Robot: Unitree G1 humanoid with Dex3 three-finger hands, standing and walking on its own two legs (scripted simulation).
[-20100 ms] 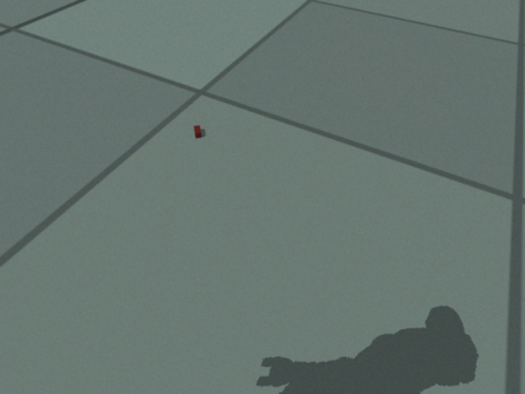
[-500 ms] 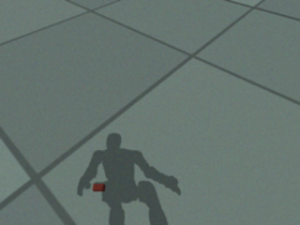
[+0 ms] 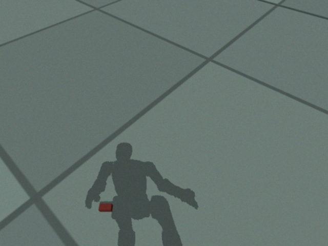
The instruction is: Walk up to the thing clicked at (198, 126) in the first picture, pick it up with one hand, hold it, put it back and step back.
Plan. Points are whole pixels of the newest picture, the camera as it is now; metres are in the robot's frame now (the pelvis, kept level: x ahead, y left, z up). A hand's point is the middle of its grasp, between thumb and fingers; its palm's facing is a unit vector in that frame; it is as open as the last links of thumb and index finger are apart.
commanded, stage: stand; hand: left
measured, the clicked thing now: (105, 207) +0.43 +0.34 -0.76
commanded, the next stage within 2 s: none
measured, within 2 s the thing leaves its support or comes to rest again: neither
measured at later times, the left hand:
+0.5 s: hand out of the picture +0.07 +0.26 -0.16, palm faces -0.01 -0.94 -0.35, open 7.4 cm
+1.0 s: hand out of the picture +0.06 +0.26 -0.16, palm faces -0.02 -0.94 -0.35, open 7.4 cm
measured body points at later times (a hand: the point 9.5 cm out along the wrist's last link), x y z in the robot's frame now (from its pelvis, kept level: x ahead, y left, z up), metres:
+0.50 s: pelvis +0.00 +0.00 +0.00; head +0.01 +0.00 +0.45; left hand +0.07 +0.30 -0.13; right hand +0.07 -0.30 -0.13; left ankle -0.01 +0.15 -0.75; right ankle -0.02 -0.13 -0.75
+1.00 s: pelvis -0.01 +0.01 +0.00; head +0.01 +0.01 +0.45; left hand +0.06 +0.31 -0.13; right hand +0.06 -0.30 -0.13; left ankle -0.01 +0.15 -0.75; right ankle -0.02 -0.13 -0.75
